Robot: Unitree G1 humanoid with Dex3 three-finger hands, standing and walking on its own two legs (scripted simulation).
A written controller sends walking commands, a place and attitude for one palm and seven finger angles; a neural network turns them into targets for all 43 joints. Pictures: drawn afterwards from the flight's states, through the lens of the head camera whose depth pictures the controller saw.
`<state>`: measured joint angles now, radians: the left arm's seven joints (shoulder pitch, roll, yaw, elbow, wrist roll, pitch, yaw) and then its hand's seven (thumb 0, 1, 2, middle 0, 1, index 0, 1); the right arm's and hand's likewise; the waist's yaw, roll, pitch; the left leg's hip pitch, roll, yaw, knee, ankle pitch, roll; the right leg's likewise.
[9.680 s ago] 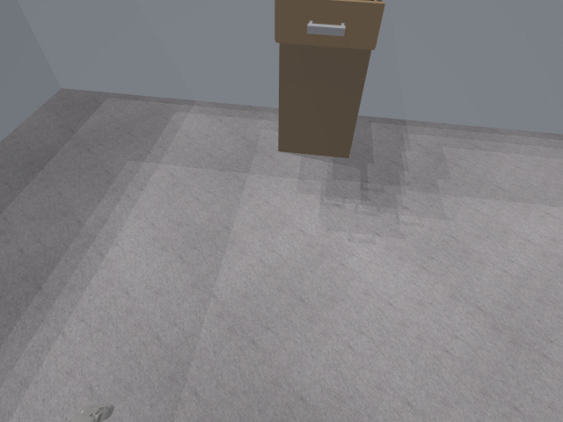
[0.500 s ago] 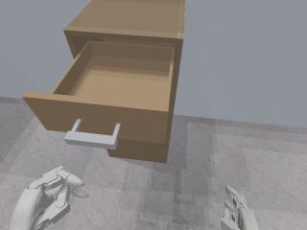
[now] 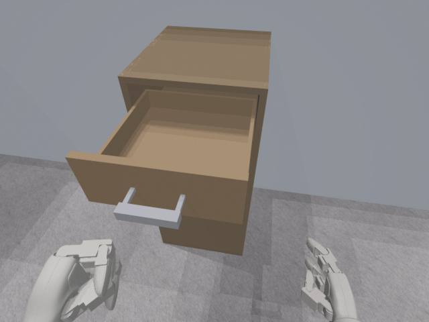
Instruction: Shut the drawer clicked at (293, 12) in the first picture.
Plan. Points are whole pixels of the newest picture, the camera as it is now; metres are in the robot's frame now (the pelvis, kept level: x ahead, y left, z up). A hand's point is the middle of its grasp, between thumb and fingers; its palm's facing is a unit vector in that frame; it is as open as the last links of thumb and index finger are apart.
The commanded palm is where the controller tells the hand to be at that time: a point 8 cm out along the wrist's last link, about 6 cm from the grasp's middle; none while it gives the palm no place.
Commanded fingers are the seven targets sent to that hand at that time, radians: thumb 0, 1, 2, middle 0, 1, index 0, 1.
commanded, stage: raise the hand and make a fist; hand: left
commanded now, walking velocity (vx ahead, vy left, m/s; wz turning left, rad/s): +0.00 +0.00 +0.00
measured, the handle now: (152, 205) +0.31 +0.16 +0.06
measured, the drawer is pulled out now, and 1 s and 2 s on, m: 0.30 0.30 0.30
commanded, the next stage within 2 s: bring the fist close to the handle in 0.56 s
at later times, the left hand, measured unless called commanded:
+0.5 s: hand (107, 280) +0.14 +0.15 +0.16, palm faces +0.00 -0.99 -0.14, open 3.2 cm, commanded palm +0.07 +0.20 +0.17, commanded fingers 0.00 0.90 0.90 -1.40 -1.60 -1.40 -1.60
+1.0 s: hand (122, 277) +0.15 +0.15 +0.13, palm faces -0.01 -1.00 -0.10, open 3.2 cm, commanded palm +0.11 +0.20 +0.13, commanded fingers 0.00 0.90 0.90 -1.40 -1.60 -1.40 -1.60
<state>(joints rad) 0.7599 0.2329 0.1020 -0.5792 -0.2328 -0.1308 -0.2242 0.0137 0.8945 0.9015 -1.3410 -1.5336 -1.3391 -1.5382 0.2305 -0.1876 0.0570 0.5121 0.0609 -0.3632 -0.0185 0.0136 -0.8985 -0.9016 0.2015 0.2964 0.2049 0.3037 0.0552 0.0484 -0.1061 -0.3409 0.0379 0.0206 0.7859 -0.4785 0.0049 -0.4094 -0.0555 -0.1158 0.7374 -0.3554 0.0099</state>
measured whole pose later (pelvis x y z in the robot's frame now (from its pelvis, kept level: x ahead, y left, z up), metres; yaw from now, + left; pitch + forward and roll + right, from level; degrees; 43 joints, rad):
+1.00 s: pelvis -0.01 -0.02 +0.01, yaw +0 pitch +0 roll -1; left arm 0.59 0.22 0.14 -0.40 -0.26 -0.12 -0.25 0.01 0.89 0.90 -1.40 -1.60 -1.40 -1.60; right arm 0.25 -0.24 0.04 0.60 0.06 -0.46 -0.06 0.01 -0.90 -0.90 0.20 0.30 0.21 0.30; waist 0.05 0.05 -0.06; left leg -0.28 0.05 0.01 0.69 -0.41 -0.02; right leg -0.36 -0.04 -0.12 0.67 -0.31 -0.02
